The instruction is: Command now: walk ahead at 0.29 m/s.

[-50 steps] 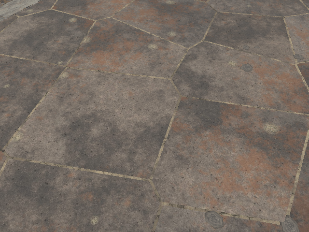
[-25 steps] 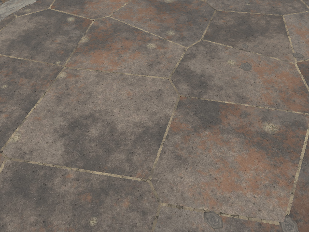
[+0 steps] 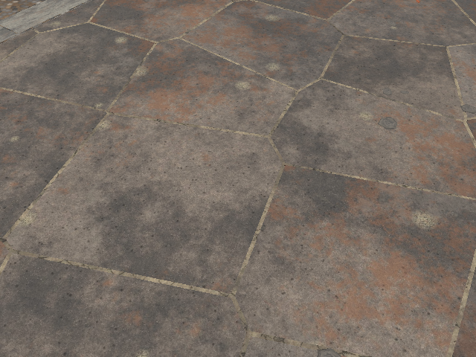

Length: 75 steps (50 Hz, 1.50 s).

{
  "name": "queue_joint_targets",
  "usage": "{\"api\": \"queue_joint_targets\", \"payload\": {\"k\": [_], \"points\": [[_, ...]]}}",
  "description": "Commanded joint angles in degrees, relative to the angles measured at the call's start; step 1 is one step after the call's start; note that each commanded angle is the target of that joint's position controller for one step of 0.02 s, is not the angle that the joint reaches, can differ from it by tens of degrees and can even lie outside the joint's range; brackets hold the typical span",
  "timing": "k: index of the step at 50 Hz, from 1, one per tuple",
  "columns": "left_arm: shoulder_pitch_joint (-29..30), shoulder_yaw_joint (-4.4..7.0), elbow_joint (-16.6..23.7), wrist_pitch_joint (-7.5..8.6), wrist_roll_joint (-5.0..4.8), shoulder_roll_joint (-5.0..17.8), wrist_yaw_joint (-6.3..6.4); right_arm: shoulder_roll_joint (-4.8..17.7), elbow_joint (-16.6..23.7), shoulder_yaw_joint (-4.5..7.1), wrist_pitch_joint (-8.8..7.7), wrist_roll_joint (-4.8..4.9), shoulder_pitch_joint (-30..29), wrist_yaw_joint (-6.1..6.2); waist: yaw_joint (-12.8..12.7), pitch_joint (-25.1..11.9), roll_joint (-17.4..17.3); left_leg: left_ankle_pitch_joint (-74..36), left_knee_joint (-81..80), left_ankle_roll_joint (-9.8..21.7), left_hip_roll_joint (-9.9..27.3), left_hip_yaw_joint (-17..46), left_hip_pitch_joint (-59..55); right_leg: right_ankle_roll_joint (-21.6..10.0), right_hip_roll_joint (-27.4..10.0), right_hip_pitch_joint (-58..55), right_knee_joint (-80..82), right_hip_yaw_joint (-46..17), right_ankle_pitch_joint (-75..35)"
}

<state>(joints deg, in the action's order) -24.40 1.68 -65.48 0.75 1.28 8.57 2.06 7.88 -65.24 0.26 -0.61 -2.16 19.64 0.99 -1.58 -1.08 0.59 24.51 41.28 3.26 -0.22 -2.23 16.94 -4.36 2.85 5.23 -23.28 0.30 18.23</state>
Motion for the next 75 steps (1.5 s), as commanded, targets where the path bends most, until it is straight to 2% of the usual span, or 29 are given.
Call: {"api": "queue_joint_targets", "payload": {"k": [1,4,6,7,8,9,10,12,17,24,27,29,31,32,33,35,37,42,47,52,54,57,58,59,60,61,63,68,75], "points": [[-5.1,1.79,0.5,1.22,0.36,7.7,-0.19,3.5,6.5,0.99,-2.59,0.26,-6.4,-1.07,-0.8,13.1,4.0,1.0,3.5,0.5,3.1,0.8,16.4,-10.3,-19.4,1.7,16.5,-22.4,16.7],[-2.5,2.05,1.6,2.24,-0.22,8.1,-0.33,3.2,7.4,1.61,-3.38,1.16,-4.7,-1.67,1.5,10.5,5.0,-4.1,-5.7,0.7,1.2,-1.8,5.2,-8.2,-15.9,5.8,13.2,-15.1,8.7],[0.0,2.04,2.4,2.54,-0.71,7.9,-0.57,2.8,4.2,2.29,-3.45,1.55,4.7,-1.48,5.9,8.7,2.8,-9.3,-14.0,0.6,-2.5,-4.7,-13.1,-6.2,-11.9,16.1,6.0,-9.8,6.1],[0.5,1.46,3.0,3.20,-0.33,6.3,-0.84,4.9,2.4,3.23,-3.79,1.27,11.3,-0.97,8.7,6.1,-1.5,-6.9,-17.1,1.0,0.3,0.2,-23.3,-4.6,-8.8,21.7,-3.5,-5.7,2.3],[2.0,0.04,5.7,3.82,-0.75,1.4,-1.53,11.1,1.7,4.72,-4.13,0.57,18.9,-0.30,11.1,2.8,-16.2,10.7,-29.4,5.0,15.9,24.6,-29.6,-1.2,-1.3,30.6,-24.0,3.2,6.3],[2.8,1.03,7.1,3.74,0.62,4.8,-2.04,12.3,0.0,5.09,-3.20,0.94,21.8,-0.44,9.8,4.2,-16.3,18.2,-34.9,9.2,22.3,40.2,-26.2,-1.5,0.0,36.4,-37.3,2.0,13.1],[4.5,1.28,7.5,3.54,1.43,5.5,-2.60,10.1,2.3,4.36,-2.88,0.81,14.1,-0.46,5.6,9.3,-7.6,19.2,-34.3,9.2,21.5,36.2,-19.9,-2.3,-4.4,38.2,-43.2,-0.8,8.1],[5.3,0.91,7.3,4.06,0.63,3.2,-3.47,8.2,5.4,3.60,-3.84,1.09,5.7,-0.87,2.2,10.4,-2.2,4.3,-35.3,7.4,16.7,24.6,-13.3,-1.6,-7.4,34.7,-41.5,-1.8,-1.8],[8.5,1.67,8.4,2.25,0.65,4.0,-3.96,5.4,2.9,1.98,-5.55,1.37,11.3,-0.24,1.0,7.5,-4.2,-28.7,-33.1,5.9,11.5,9.8,-17.3,0.9,-7.0,35.6,-37.6,2.4,-7.8],[25.2,0.23,14.9,1.86,-0.39,2.1,-4.20,5.5,2.2,1.21,-6.17,0.93,13.4,0.53,3.2,10.3,-5.8,-44.2,-34.2,4.2,10.2,-1.0,-15.5,-0.4,-3.1,30.0,-16.1,7.5,-15.6],[23.1,0.84,15.0,2.15,-0.33,4.1,-3.76,7.2,2.0,1.53,-6.63,0.94,12.7,1.21,1.1,7.6,-6.1,-63.6,-27.7,3.0,11.9,-4.1,-20.2,-3.8,-0.1,22.9,-12.2,9.4,-14.4],[13.4,2.04,12.3,2.65,-0.19,6.3,-3.24,9.2,2.5,2.18,-6.26,0.70,11.0,1.80,-3.3,1.8,-7.0,-75.1,-13.9,2.4,12.7,-5.7,-22.8,-6.4,3.0,14.1,-11.9,9.9,-10.4],[-0.4,4.03,8.1,3.03,0.83,9.7,-2.69,10.8,3.9,2.76,-5.69,1.11,8.6,1.42,-9.7,-4.7,-5.7,-60.2,10.5,2.2,11.2,-7.1,-13.6,-10.0,0.1,-3.6,-5.1,3.7,-8.1],[-3.4,5.48,8.4,2.64,1.34,14.8,-2.42,6.2,6.4,2.13,-5.68,1.44,9.8,0.51,-7.9,-9.5,3.9,-21.6,32.7,0.8,3.9,-8.0,2.7,-16.0,-15.3,-15.7,-3.7,-19.4,-4.2],[-1.2,5.78,8.6,1.79,0.07,16.0,-2.99,6.7,8.8,2.74,-5.84,1.99,9.6,-0.49,-5.1,-12.9,8.9,4.1,45.6,0.1,-4.5,1.6,18.4,-23.3,-22.7,-22.0,6.6,-45.8,-1.3],[7.6,4.54,10.2,1.93,-0.82,11.3,-3.03,9.2,12.5,3.01,-6.98,1.29,-0.4,-0.95,-2.0,0.5,-1.6,-7.0,39.5,1.2,2.7,5.4,23.8,-18.0,-19.5,-7.9,11.0,-32.7,-1.0],[9.5,3.45,10.5,2.80,-0.75,8.1,-2.41,7.9,12.9,3.13,-6.07,0.24,-0.7,-0.72,2.4,3.8,-5.6,-8.7,31.4,-0.5,5.4,5.5,16.8,-14.1,-14.4,3.4,11.8,-23.3,-14.7],[3.9,3.48,10.2,4.29,-1.36,10.9,-1.78,7.0,16.8,3.06,-2.47,-0.72,-6.4,-1.30,2.7,4.4,-0.4,-12.9,18.9,-4.6,6.1,2.6,17.3,-11.6,-9.1,7.4,12.7,-15.4,-25.6],[-3.5,2.86,9.5,3.89,-1.41,9.6,-1.84,7.2,21.2,2.69,-2.11,-0.24,-18.1,-2.29,-2.1,4.3,2.7,-24.8,5.1,-4.9,4.8,0.4,21.8,-5.8,-7.5,-0.4,11.7,-13.4,-33.8],[-7.5,2.33,9.0,3.99,-0.52,9.9,-0.95,7.1,24.6,1.73,-2.68,0.50,-26.8,-2.80,-5.1,5.2,3.7,-25.6,-5.1,-2.8,2.1,-1.4,22.2,-5.5,-9.3,-9.5,10.3,-13.7,-40.0],[-6.9,2.36,9.1,4.15,-0.11,10.8,-0.53,7.9,25.4,1.75,-3.24,0.78,-27.0,-2.79,-4.1,5.3,4.2,-23.4,-8.9,-1.2,1.2,-1.2,19.4,-5.8,-10.9,-12.1,8.4,-13.9,-44.6],[-3.1,2.69,9.7,4.81,0.25,13.0,-0.58,11.5,21.3,3.24,-4.09,1.14,-12.5,-1.52,3.2,-1.1,4.9,-17.9,-13.6,2.3,-2.8,-1.4,1.1,-4.0,-10.7,-11.9,-4.9,-12.1,-61.9],[-1.8,2.63,10.0,4.99,-0.08,12.9,-0.94,12.8,18.9,3.90,-4.59,0.73,-3.6,-0.78,7.7,-5.5,3.4,-20.9,-16.6,4.0,-0.5,0.3,-10.8,-3.4,-8.9,-7.0,-15.1,-10.4,-56.4],[-2.4,1.83,11.9,5.30,-0.53,9.9,-1.27,16.9,17.6,4.90,-4.76,-0.75,5.8,0.08,10.2,-13.2,-2.6,-17.1,-15.0,6.7,11.9,13.4,-25.0,-3.0,-5.6,3.1,-30.7,-8.3,-36.3],[-11.8,1.38,10.9,4.68,-3.05,5.8,-1.47,20.5,16.6,6.16,-4.18,-1.37,6.1,-0.70,5.4,-17.9,-16.5,-17.8,-19.8,16.2,25.5,39.9,-36.5,-0.5,5.0,21.7,-50.0,-3.5,10.6],[-8.3,2.26,10.5,4.27,-0.79,11.3,-1.12,15.3,17.1,5.34,-3.51,0.63,2.3,-1.53,4.5,-11.9,-5.9,-9.6,-24.0,14.7,22.6,41.9,-30.1,-1.5,1.2,26.8,-53.2,-6.9,8.3],[1.0,2.07,12.9,4.36,-0.20,9.6,-1.79,9.9,17.6,3.88,-4.02,0.74,-5.3,-1.93,2.5,0.5,-0.3,-15.2,-27.6,11.6,17.6,26.5,-15.8,-1.2,-2.7,27.4,-48.3,-6.3,0.3],[2.4,1.71,13.6,2.22,1.12,6.7,-3.53,9.1,13.2,3.20,-5.87,1.59,0.2,-1.61,-0.5,1.8,-4.5,-29.1,-31.4,8.9,11.8,13.6,-9.7,1.0,-5.8,25.2,-40.7,-2.6,-2.7],[20.3,0.60,19.4,2.02,0.58,5.7,-4.25,9.8,10.5,3.02,-5.69,1.83,7.2,-1.54,3.0,5.6,-4.6,-35.2,-34.3,7.2,9.0,7.0,-11.8,3.3,-7.6,31.7,-22.6,2.4,-15.7]]}}
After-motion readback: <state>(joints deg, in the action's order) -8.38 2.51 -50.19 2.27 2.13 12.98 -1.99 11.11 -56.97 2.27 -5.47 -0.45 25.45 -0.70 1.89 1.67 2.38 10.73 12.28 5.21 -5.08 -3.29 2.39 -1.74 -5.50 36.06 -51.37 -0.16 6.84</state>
